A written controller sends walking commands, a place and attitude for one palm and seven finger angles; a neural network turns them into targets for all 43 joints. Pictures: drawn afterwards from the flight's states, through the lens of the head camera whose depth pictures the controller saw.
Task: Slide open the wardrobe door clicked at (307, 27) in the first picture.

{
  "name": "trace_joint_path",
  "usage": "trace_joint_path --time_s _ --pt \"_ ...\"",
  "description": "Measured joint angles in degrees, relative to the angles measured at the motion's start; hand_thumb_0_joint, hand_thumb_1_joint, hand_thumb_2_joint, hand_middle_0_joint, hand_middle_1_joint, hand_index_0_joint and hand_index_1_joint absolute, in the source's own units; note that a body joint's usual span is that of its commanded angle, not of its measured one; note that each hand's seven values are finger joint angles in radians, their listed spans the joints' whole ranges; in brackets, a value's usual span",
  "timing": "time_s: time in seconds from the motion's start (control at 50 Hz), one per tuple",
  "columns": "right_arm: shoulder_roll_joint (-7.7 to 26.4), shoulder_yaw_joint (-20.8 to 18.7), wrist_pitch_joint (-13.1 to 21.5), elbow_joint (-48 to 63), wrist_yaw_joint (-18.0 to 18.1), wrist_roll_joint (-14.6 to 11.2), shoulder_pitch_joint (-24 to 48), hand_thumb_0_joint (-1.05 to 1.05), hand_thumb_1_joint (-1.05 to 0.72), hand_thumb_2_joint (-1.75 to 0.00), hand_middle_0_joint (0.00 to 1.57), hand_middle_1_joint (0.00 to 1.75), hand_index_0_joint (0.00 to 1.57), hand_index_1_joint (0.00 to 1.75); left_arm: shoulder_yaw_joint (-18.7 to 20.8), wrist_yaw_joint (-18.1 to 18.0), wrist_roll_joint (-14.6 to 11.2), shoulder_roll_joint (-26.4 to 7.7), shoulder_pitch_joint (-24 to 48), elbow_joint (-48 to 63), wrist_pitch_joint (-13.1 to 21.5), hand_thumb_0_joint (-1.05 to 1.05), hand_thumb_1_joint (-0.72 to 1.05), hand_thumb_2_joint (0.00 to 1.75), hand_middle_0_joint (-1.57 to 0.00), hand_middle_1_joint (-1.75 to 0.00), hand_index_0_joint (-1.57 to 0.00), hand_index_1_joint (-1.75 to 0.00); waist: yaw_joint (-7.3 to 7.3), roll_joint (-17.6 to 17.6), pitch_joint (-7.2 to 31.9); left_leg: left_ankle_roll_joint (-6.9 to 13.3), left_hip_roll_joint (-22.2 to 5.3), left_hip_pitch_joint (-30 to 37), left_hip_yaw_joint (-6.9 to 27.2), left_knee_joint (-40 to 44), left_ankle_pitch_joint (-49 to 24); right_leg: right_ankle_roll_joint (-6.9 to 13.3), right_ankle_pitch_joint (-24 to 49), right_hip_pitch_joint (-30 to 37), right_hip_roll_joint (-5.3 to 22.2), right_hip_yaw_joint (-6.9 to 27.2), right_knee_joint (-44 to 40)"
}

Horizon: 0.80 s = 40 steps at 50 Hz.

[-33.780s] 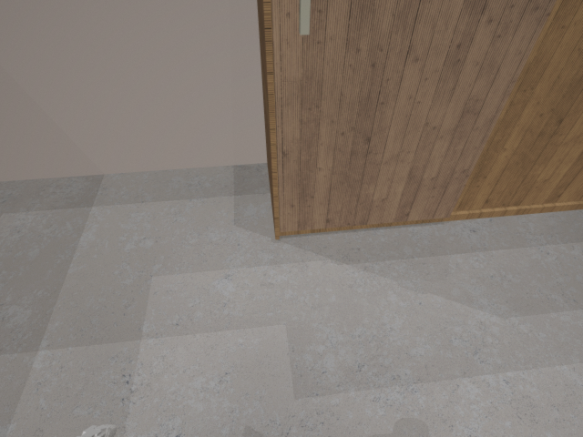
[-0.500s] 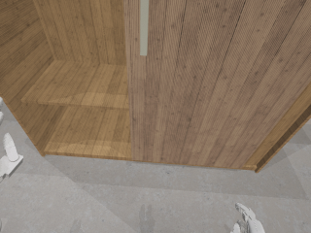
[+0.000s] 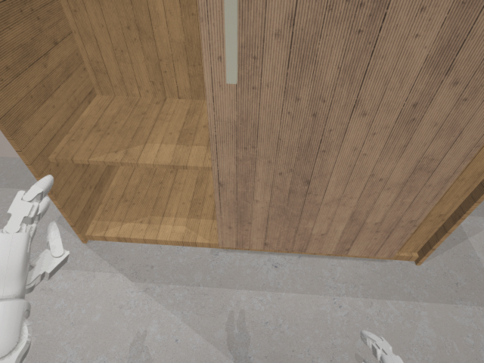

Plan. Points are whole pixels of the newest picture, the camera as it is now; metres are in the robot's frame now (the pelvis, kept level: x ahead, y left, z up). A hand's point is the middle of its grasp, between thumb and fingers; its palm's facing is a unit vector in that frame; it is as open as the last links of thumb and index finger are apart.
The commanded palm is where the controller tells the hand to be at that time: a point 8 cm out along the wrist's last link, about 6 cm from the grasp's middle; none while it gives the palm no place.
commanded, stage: let the arm hang, fingers relaxed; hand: left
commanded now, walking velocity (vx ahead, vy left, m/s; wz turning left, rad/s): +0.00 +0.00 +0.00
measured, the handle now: (232, 34) +0.70 +0.07 +0.24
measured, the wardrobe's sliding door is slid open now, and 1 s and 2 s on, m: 0.64 0.64 0.64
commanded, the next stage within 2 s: look to check the result in 1.04 s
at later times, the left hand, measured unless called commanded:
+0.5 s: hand out of the picture -0.03 +0.20 -0.16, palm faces -0.04 -0.97 -0.23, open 7.2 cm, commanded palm none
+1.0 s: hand out of the picture +0.04 +0.19 -0.16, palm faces -0.04 -0.98 -0.20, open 7.3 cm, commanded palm none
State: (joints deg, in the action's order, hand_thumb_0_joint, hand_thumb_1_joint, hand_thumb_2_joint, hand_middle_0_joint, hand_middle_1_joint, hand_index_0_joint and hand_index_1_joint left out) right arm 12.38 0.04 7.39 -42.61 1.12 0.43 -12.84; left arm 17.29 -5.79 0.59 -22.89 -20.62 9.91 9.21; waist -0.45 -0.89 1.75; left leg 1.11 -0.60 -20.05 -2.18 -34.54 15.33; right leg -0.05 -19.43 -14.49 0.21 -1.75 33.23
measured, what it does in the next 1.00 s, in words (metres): stands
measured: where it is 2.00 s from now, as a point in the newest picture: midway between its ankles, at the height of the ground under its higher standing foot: outside the picture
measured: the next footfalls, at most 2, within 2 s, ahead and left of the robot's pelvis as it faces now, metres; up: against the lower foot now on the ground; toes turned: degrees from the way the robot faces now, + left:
none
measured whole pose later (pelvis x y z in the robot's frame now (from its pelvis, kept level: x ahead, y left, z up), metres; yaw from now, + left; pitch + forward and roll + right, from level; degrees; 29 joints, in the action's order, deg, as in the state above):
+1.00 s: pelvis +0.00 +0.01 +0.02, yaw -2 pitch +0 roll +0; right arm 9.2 -0.8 -0.6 -66.1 1.3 0.8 -11.7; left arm -0.5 -2.1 0.8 -10.0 -11.9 -64.8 0.2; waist 1.0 0.3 -2.2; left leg 2.0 0.3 -12.1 -4.1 -22.4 10.1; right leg -1.0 -13.8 -7.6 0.9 0.1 21.6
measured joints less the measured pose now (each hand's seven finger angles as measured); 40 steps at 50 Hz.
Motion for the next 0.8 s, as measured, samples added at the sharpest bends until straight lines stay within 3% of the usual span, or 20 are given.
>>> trace_joint_path --time_s 0.04,0.1,0.2,0.24,0.36,0.52,0.8 --pt "1.2 -0.3 -2.6 -2.3 -1.2 0.2 1.8 0.01 -0.9 -0.89 0.2 0.3 0.2 0.3 -5.6 2.3 0.5 1.3 4.6 -14.3 -4.4 0.0 0.9 0.9 -0.2 -0.3 -0.2 -0.3 0.05 -1.2 0.9 0.2 0.5 -1.0 0.2 -1.1 0.4 -0.2 -0.9 -1.0 0.5 -0.2 1.4" --pt "1.8 -0.3 -5.6 -4.1 -1.9 0.5 3.6 0.01 -0.9 -0.89 0.2 0.3 0.2 0.3 -12.1 4.0 0.6 4.6 8.7 -34.5 -10.0 0.0 0.91 0.9 -0.2 -0.3 -0.2 -0.3 1.36 -1.0 0.5 0.5 1.2 -0.7 0.0 -1.5 0.8 -0.3 -1.9 -1.2 1.3 -0.1 3.2" --pt "1.1 0.1 -8.0 -7.7 -1.6 1.1 4.1 0.01 -0.91 -0.89 0.2 0.3 0.2 0.3 -18.6 5.0 0.4 11.7 8.2 -56.2 -13.0 0.01 0.91 0.9 -0.2 -0.3 -0.2 -0.3 2.53 2.0 -2.5 0.4 0.9 2.1 -0.6 1.6 -0.6 -0.4 -0.4 1.0 1.0 0.5 0.5" --pt "0.6 0.1 -8.5 -9.9 -1.3 1.0 3.4 0.01 -0.91 -0.89 0.2 0.3 0.2 0.3 -17.4 3.9 -0.5 13.3 7.3 -60.4 -12.1 -0.01 0.96 0.9 -0.2 -0.3 -0.21 -0.3 2.1 3.1 -3.6 0.2 0.5 2.7 -0.3 3.4 -1.7 -0.1 1.0 2.0 0.5 0.3 -2.1" --pt "-0.3 -0.5 -9.7 -16.4 -0.5 0.8 1.3 0.01 -0.91 -0.89 0.2 0.3 0.2 0.3 -17.1 4.4 0.2 10.2 5.4 -68.3 -10.7 -0.03 1.0 0.9 -0.21 -0.3 -0.21 -0.3 0.54 2.9 -5.5 -0.2 -0.3 3.8 0.3 7.3 -4.0 0.3 4.6 4.2 -0.6 -0.3 -8.4" --pt "-1.5 -0.6 -9.1 -21.1 -0.1 0.3 0.3 0.01 -0.91 -0.89 0.19 0.3 0.2 0.3 -17.8 4.2 0.1 9.9 4.2 -74.9 -10.4 -0.01 0.94 0.9 -0.2 -0.3 -0.2 -0.3 0.69 1.1 -6.2 0.2 0.0 5.6 -0.7 10.3 -5.2 -0.1 6.1 5.6 -0.3 0.6 -11.3" --pt "-3.1 -0.7 -8.4 -23.5 0.2 0.4 1.3 0.01 -0.92 -0.89 0.2 0.3 0.2 0.3 -18.2 3.5 0.4 13.7 8.4 -75.1 -9.3 0.0 0.92 0.9 -0.2 -0.3 -0.2 -0.3 1.24 0.8 -4.6 0.8 0.8 7.3 -1.8 11.7 -5.4 -0.8 5.8 6.3 0.6 1.7 -11.2"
